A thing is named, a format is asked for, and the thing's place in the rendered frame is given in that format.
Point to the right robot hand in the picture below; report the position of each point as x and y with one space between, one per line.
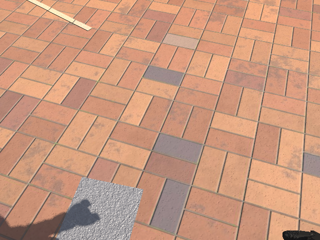
300 235

